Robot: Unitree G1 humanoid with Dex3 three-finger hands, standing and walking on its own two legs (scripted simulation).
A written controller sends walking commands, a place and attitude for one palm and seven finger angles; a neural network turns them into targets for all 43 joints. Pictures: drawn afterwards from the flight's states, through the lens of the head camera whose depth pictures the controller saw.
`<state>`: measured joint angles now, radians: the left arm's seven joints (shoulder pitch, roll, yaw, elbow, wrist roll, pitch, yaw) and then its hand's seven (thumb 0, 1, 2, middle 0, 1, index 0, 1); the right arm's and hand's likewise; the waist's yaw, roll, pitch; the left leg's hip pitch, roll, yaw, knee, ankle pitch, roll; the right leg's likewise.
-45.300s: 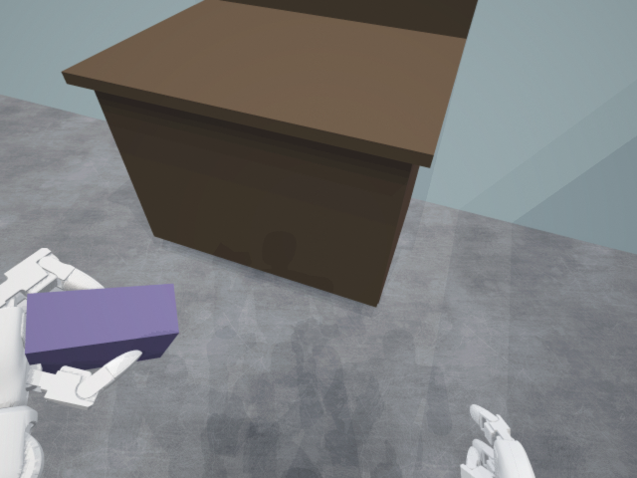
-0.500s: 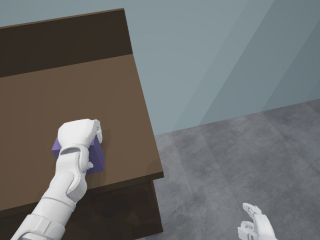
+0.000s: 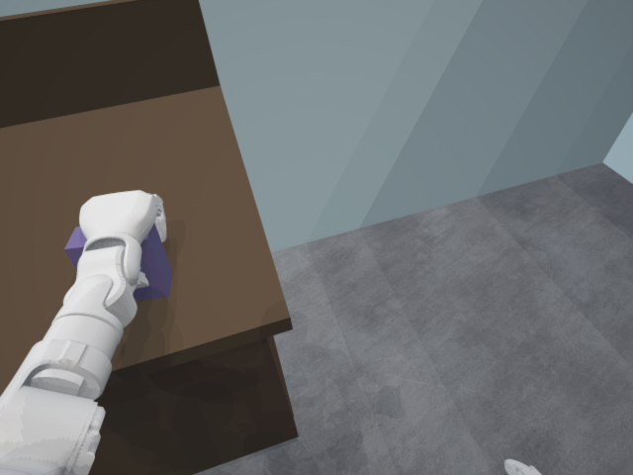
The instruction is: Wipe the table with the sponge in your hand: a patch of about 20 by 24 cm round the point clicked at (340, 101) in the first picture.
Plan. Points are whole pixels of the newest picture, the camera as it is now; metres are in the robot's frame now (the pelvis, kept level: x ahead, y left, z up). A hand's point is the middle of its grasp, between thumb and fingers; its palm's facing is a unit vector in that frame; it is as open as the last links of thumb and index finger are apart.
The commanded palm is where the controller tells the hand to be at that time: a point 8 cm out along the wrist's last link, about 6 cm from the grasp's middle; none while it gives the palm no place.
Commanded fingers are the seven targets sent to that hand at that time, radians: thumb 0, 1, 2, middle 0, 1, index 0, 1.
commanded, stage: wipe forward along the third lane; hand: left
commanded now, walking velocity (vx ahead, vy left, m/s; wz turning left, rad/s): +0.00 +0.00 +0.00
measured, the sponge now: (128, 272) +0.37 +0.31 +0.05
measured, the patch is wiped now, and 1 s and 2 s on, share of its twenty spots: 0.65 0.90 0.95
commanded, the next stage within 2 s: wipe back along the third lane in 0.74 s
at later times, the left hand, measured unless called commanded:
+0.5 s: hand (134, 217) +0.44 +0.31 +0.09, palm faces -0.07 +0.05 -1.00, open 9.5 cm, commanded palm +0.42 +0.32 +0.12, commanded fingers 0.00 0.10 1.30 -1.20 -1.60 -1.20 -1.60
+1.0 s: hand (131, 203) +0.47 +0.33 +0.09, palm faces -0.08 +0.07 -0.99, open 9.5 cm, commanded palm +0.44 +0.32 +0.12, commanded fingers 0.00 0.10 1.30 -1.20 -1.60 -1.20 -1.60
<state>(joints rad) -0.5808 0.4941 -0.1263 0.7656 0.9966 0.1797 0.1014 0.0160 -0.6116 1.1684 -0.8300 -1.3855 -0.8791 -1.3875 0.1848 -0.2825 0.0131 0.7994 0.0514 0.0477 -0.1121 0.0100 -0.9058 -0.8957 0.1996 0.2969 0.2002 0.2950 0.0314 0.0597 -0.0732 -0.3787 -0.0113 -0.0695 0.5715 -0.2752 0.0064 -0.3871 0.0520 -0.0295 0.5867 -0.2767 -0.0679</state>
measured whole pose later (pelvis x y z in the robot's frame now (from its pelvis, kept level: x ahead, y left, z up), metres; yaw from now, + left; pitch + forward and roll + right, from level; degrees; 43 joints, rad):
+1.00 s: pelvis +0.03 +0.04 +0.00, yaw -3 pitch +11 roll -1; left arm -0.78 0.56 -0.08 1.01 1.05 0.12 0.15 0.00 -0.60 1.17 -0.82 -1.41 -0.88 -1.41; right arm 0.29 -0.28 -0.01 0.77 0.05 0.09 -0.08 0.01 -0.91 -0.90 0.20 0.30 0.20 0.30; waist -0.02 0.04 -0.11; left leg -0.47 -0.03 -0.01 0.60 -0.31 0.03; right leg -0.47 0.03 0.03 0.57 -0.28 -0.01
